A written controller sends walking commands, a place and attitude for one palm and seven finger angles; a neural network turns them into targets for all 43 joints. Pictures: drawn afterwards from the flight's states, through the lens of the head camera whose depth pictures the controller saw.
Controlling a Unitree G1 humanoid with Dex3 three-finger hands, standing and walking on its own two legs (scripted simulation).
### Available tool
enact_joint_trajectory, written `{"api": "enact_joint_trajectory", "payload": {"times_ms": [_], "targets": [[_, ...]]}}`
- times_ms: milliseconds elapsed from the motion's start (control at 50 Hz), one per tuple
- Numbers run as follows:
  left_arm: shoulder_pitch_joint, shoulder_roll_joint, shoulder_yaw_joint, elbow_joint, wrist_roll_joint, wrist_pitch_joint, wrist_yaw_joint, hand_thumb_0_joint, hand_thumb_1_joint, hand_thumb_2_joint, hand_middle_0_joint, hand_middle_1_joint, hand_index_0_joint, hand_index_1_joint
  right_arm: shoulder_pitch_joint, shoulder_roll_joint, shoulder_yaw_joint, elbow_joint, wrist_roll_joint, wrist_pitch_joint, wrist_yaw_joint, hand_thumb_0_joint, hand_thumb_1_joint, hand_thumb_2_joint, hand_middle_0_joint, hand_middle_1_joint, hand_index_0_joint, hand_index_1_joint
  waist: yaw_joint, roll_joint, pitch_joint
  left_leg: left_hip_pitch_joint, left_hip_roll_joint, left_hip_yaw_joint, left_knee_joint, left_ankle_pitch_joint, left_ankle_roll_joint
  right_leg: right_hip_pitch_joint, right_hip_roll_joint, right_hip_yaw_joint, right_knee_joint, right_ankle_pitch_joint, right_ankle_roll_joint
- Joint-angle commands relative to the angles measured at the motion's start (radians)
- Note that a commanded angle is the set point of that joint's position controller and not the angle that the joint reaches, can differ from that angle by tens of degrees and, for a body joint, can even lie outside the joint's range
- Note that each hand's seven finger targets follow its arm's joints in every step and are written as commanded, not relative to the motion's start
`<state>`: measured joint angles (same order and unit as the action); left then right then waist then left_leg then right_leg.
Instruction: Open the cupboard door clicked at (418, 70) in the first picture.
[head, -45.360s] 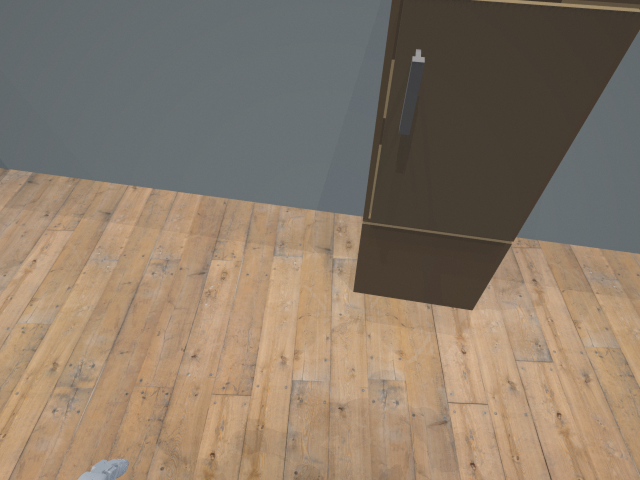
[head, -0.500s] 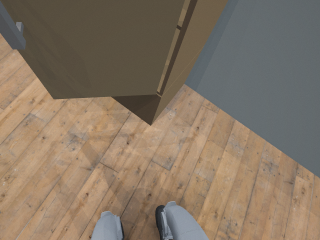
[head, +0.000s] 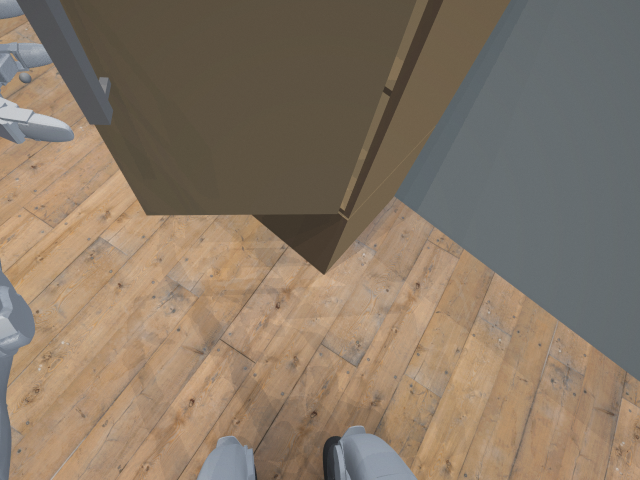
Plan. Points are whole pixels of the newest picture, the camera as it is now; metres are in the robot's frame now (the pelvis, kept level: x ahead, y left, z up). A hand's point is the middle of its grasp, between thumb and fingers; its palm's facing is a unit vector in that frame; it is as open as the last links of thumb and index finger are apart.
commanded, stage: slide the fingers in behind the handle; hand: left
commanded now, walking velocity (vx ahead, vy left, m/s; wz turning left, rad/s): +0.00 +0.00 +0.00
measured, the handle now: (76, 48) +0.57 +0.22 +0.12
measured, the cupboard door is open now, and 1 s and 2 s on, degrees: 44 45 44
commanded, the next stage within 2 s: move the hooked fingers beside the handle in 0.92 s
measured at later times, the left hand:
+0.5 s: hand (35, 92) +0.51 +0.25 +0.12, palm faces +0.06 -1.00 -0.02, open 15.1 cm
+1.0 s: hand (44, 95) +0.51 +0.24 +0.12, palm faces +0.07 -1.00 -0.01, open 15.5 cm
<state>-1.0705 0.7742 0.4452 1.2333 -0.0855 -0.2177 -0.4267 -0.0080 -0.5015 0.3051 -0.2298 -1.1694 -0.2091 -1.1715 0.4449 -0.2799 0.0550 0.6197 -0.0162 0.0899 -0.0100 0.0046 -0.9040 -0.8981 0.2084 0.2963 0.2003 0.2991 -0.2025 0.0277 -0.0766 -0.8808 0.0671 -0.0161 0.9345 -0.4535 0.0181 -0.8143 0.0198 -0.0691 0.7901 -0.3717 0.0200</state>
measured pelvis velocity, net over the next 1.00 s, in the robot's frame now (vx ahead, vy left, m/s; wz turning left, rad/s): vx -0.01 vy -0.01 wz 0.06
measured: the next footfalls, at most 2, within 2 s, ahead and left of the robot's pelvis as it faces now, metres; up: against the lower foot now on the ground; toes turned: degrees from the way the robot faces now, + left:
none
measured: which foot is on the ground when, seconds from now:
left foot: down 0.00-1.00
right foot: down 0.00-1.00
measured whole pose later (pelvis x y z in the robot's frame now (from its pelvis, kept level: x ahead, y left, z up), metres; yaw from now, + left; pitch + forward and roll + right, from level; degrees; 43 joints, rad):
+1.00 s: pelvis -0.01 -0.01 +0.00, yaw +4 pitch +21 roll -4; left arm -1.10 0.63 0.30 1.26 -0.15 -0.27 -0.29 -0.01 -0.50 0.30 -0.28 -1.19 0.00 -1.07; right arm 0.40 -0.27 0.04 0.72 -0.03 -0.02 0.00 0.01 -0.90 -0.90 0.21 0.30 0.20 0.30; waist -0.16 0.03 -0.07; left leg -0.86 0.04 -0.07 0.93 -0.43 0.00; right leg -0.79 0.00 -0.10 0.82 -0.39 0.01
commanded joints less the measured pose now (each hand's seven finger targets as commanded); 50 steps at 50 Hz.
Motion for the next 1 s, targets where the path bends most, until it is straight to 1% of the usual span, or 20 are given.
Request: {"api": "enact_joint_trajectory", "payload": {"times_ms": [0, 20, 40, 140, 200, 240, 300, 360, 480, 520, 560, 600, 640, 700, 740, 800, 840, 880, 940, 980], "targets": [[-0.483, 0.120, -0.049, -0.241, -0.040, -0.086, -0.044, 0.000, -0.500, 0.300, -0.300, -1.200, -0.300, -1.200, 0.213, -0.202, -0.072, -0.006, -0.002, -0.009, -0.012, 0.000, -0.900, -0.900, 0.200, 0.300, 0.200, 0.300, -0.051, 0.246, -0.488, 0.559, -0.012, -0.058, -0.059, 0.654, -0.006, 0.058, 0.062, -0.005, -0.045, 0.383, -0.037], [-0.503, 0.120, -0.046, -0.256, -0.048, -0.095, -0.042, 0.000, -0.500, 0.300, -0.300, -1.200, -0.300, -1.200, 0.215, -0.202, -0.073, -0.003, -0.002, -0.012, -0.015, 0.000, -0.900, -0.900, 0.200, 0.300, 0.200, 0.300, -0.055, 0.233, -0.488, 0.559, -0.014, -0.059, -0.059, 0.657, -0.002, 0.071, 0.063, -0.005, -0.044, 0.395, -0.041], [-0.501, 0.135, -0.037, -0.257, -0.043, -0.096, -0.041, 0.000, -0.500, 0.300, -0.300, -1.200, -0.300, -1.200, 0.211, -0.204, -0.073, 0.000, -0.002, -0.012, -0.015, 0.000, -0.900, -0.900, 0.200, 0.300, 0.200, 0.300, -0.046, 0.266, -0.510, 0.574, -0.014, -0.059, -0.060, 0.665, -0.006, 0.071, 0.061, -0.002, -0.042, 0.395, -0.041], [-0.521, 0.066, -0.087, -0.269, -0.046, -0.106, -0.034, 0.000, -0.500, 0.300, -0.300, -1.200, -0.300, -1.200, 0.203, -0.197, -0.076, 0.016, -0.004, -0.022, -0.015, 0.000, -0.900, -0.900, 0.200, 0.300, 0.200, 0.300, -0.054, 0.270, -0.511, 0.603, -0.014, -0.068, -0.060, 0.682, -0.009, 0.050, 0.060, -0.005, -0.043, 0.389, -0.041], [-0.532, 0.048, -0.100, -0.256, -0.047, -0.107, -0.028, 0.000, -0.500, 0.300, -0.300, -1.200, -0.300, -1.200, 0.199, -0.198, -0.077, 0.025, -0.004, -0.030, -0.015, 0.000, -0.900, -0.900, 0.200, 0.300, 0.200, 0.300, -0.061, 0.241, -0.492, 0.575, -0.018, -0.066, -0.064, 0.622, -0.006, 0.057, 0.057, -0.004, -0.046, 0.371, -0.042], [-0.540, 0.016, -0.116, -0.286, -0.052, -0.116, -0.027, 0.000, -0.500, 0.300, -0.300, -1.200, -0.300, -1.200, 0.196, -0.194, -0.080, 0.030, -0.007, -0.038, -0.016, 0.000, -0.900, -0.900, 0.200, 0.300, 0.200, 0.300, -0.057, 0.281, -0.539, 0.626, -0.017, -0.071, -0.058, 0.672, -0.010, 0.045, 0.057, -0.003, -0.042, 0.383, -0.043], [-0.549, -0.030, -0.150, -0.269, -0.056, -0.113, -0.021, 0.000, -0.500, 0.300, -0.300, -1.200, -0.300, -1.200, 0.190, -0.192, -0.081, 0.040, -0.006, -0.045, -0.014, 0.000, -0.900, -0.900, 0.200, 0.300, 0.200, 0.300, -0.068, 0.244, -0.493, 0.604, -0.018, -0.073, -0.065, 0.632, -0.008, 0.040, 0.056, -0.007, -0.049, 0.364, -0.042], [-0.554, -0.086, -0.187, -0.303, -0.059, -0.122, -0.014, 0.000, -0.500, 0.300, -0.300, -1.200, -0.300, -1.200, 0.187, -0.187, -0.085, 0.048, -0.010, -0.055, -0.012, 0.000, -0.900, -0.900, 0.200, 0.300, 0.200, 0.300, -0.065, 0.273, -0.531, 0.660, -0.015, -0.085, -0.063, 0.682, -0.016, 0.021, 0.055, -0.011, -0.044, 0.361, -0.044], [-0.610, -0.180, -0.253, -0.288, -0.059, -0.121, 0.013, 0.000, -0.500, 0.300, -0.300, -1.200, -0.300, -1.200, 0.177, -0.184, -0.087, 0.077, -0.012, -0.073, -0.011, 0.000, -0.900, -0.900, 0.200, 0.300, 0.200, 0.300, -0.094, 0.250, -0.471, 0.643, -0.017, -0.092, -0.072, 0.616, -0.016, -0.016, 0.051, -0.017, -0.052, 0.320, -0.042], [-0.620, -0.213, -0.272, -0.293, -0.059, -0.127, 0.024, 0.000, -0.500, 0.300, -0.300, -1.200, -0.300, -1.200, 0.180, -0.182, -0.087, 0.079, -0.013, -0.084, -0.012, 0.000, -0.900, -0.900, 0.200, 0.300, 0.200, 0.300, -0.099, 0.247, -0.485, 0.655, -0.019, -0.100, -0.070, 0.627, -0.015, -0.021, 0.050, -0.018, -0.047, 0.313, -0.045], [-0.639, -0.200, -0.270, -0.297, -0.052, -0.130, 0.029, 0.000, -0.500, 0.300, -0.300, -1.200, -0.300, -1.200, 0.181, -0.183, -0.090, 0.091, -0.015, -0.090, -0.009, 0.000, -0.900, -0.900, 0.200, 0.300, 0.200, 0.300, -0.093, 0.265, -0.512, 0.671, -0.020, -0.103, -0.065, 0.653, -0.020, -0.019, 0.049, -0.016, -0.041, 0.329, -0.045], [-0.626, -0.213, -0.275, -0.262, -0.052, -0.123, 0.030, 0.000, -0.500, 0.300, -0.300, -1.200, -0.300, -1.200, 0.175, -0.183, -0.087, 0.092, -0.015, -0.093, -0.005, 0.000, -0.900, -0.900, 0.200, 0.300, 0.200, 0.300, -0.096, 0.235, -0.484, 0.638, -0.024, -0.094, -0.066, 0.605, -0.015, -0.015, 0.050, -0.016, -0.046, 0.322, -0.045], [-0.646, -0.184, -0.256, -0.289, -0.054, -0.135, 0.028, 0.000, -0.500, 0.300, -0.300, -1.200, -0.300, -1.200, 0.176, -0.185, -0.088, 0.093, -0.015, -0.100, -0.006, 0.000, -0.900, -0.900, 0.200, 0.300, 0.200, 0.300, -0.089, 0.260, -0.528, 0.658, -0.027, -0.094, -0.063, 0.631, -0.015, -0.003, 0.049, -0.011, -0.039, 0.337, -0.046], [-0.623, -0.189, -0.255, -0.282, -0.060, -0.136, 0.017, 0.000, -0.500, 0.300, -0.300, -1.200, -0.300, -1.200, 0.172, -0.184, -0.087, 0.088, -0.014, -0.105, -0.004, 0.000, -0.900, -0.900, 0.200, 0.300, 0.200, 0.300, -0.082, 0.231, -0.527, 0.639, -0.030, -0.089, -0.064, 0.620, -0.012, 0.024, 0.050, -0.010, -0.041, 0.351, -0.047], [-0.632, -0.174, -0.249, -0.309, -0.062, -0.148, 0.016, 0.000, -0.500, 0.300, -0.300, -1.200, -0.300, -1.200, 0.170, -0.182, -0.088, 0.088, -0.014, -0.108, -0.005, 0.000, -0.900, -0.900, 0.200, 0.300, 0.200, 0.300, -0.076, 0.261, -0.541, 0.664, -0.027, -0.096, -0.063, 0.660, -0.017, 0.015, 0.051, -0.009, -0.034, 0.354, -0.048], [-0.622, -0.199, -0.266, -0.275, -0.051, -0.144, 0.030, 0.000, -0.500, 0.300, -0.300, -1.200, -0.300, -1.200, 0.165, -0.180, -0.084, 0.086, -0.012, -0.108, -0.002, 0.000, -0.900, -0.900, 0.200, 0.300, 0.200, 0.300, -0.083, 0.241, -0.479, 0.625, -0.028, -0.090, -0.067, 0.591, -0.014, -0.005, 0.050, -0.010, -0.044, 0.319, -0.046], [-0.636, -0.167, -0.248, -0.282, -0.043, -0.151, 0.040, 0.000, -0.500, 0.300, -0.300, -1.200, -0.300, -1.200, 0.167, -0.182, -0.085, 0.089, -0.013, -0.111, -0.004, 0.000, -0.900, -0.900, 0.200, 0.300, 0.200, 0.300, -0.079, 0.254, -0.502, 0.627, -0.029, -0.091, -0.067, 0.590, -0.015, -0.001, 0.048, -0.008, -0.039, 0.316, -0.046], [-0.635, -0.150, -0.238, -0.247, -0.037, -0.142, 0.042, 0.000, -0.500, 0.300, -0.300, -1.200, -0.300, -1.200, 0.169, -0.186, -0.081, 0.091, -0.011, -0.111, -0.007, 0.000, -0.900, -0.900, 0.200, 0.300, 0.200, 0.300, -0.090, 0.214, -0.471, 0.581, -0.031, -0.084, -0.068, 0.527, -0.008, 0.004, 0.047, -0.007, -0.041, 0.305, -0.045], [-0.626, -0.115, -0.214, -0.255, -0.037, -0.147, 0.036, 0.000, -0.500, 0.300, -0.300, -1.200, -0.300, -1.200, 0.176, -0.186, -0.081, 0.087, -0.012, -0.115, -0.008, 0.000, -0.900, -0.900, 0.200, 0.300, 0.200, 0.300, -0.073, 0.252, -0.514, 0.606, -0.031, -0.089, -0.064, 0.584, -0.013, 0.015, 0.047, -0.005, -0.031, 0.324, -0.049], [-0.632, -0.132, -0.229, -0.253, -0.037, -0.144, 0.027, 0.000, -0.500, 0.300, -0.300, -1.200, -0.300, -1.200, 0.176, -0.185, -0.081, 0.084, -0.010, -0.114, -0.008, 0.000, -0.900, -0.900, 0.200, 0.300, 0.200, 0.300, -0.080, 0.232, -0.506, 0.597, -0.031, -0.088, -0.064, 0.567, -0.011, 0.012, 0.048, -0.005, -0.033, 0.318, -0.047]]}}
